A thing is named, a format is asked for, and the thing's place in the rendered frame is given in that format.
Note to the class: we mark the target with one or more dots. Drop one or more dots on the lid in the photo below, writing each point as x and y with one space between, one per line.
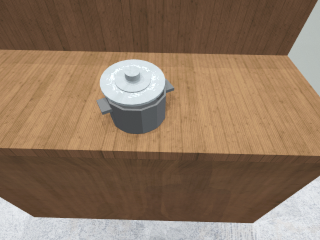
122 92

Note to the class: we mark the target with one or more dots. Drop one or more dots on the knob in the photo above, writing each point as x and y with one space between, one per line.
132 73

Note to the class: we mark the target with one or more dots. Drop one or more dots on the table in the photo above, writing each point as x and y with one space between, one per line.
241 132

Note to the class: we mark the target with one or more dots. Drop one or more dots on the pot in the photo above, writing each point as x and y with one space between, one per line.
137 119

